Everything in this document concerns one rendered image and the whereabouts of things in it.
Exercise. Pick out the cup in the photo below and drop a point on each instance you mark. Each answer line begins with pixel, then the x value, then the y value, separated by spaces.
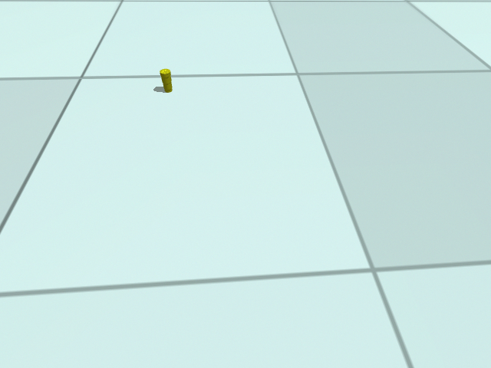
pixel 166 79

